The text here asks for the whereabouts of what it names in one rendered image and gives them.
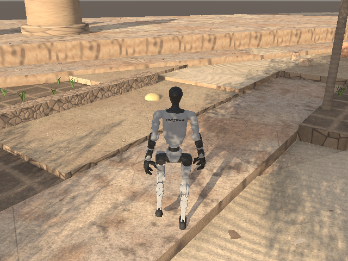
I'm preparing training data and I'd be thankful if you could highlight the robot right upper arm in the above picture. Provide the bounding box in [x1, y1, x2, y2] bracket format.
[187, 110, 201, 141]

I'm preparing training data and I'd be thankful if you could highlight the left robot forearm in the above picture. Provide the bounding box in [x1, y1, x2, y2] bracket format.
[145, 133, 156, 161]

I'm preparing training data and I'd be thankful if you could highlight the left robot thigh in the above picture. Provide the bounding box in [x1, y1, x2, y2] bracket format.
[156, 151, 166, 183]

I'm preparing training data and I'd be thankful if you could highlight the left robot hand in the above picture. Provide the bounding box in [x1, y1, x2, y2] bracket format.
[144, 160, 157, 175]

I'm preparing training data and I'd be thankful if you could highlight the robot left upper arm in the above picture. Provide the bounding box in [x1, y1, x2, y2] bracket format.
[151, 110, 164, 141]

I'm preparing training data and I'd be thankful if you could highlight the right robot hand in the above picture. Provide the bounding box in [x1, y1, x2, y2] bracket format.
[193, 156, 206, 170]

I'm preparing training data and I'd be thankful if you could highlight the right robot forearm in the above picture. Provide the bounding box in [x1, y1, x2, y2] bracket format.
[195, 133, 205, 158]

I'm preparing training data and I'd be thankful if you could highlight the humanoid robot torso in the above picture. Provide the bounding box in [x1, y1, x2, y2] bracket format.
[162, 108, 188, 163]

